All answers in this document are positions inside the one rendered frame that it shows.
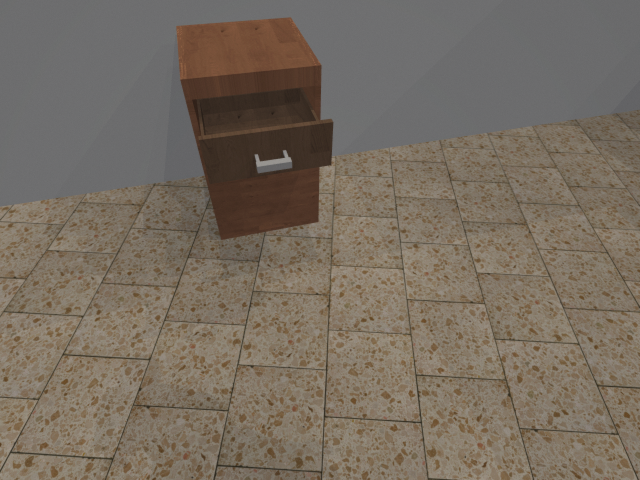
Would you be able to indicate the drawer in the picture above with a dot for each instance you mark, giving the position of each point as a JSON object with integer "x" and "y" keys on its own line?
{"x": 236, "y": 127}

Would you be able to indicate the cabinet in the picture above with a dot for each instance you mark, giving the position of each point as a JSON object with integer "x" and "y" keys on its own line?
{"x": 231, "y": 58}

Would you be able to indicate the handle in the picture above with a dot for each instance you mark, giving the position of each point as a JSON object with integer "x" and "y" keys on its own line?
{"x": 273, "y": 165}

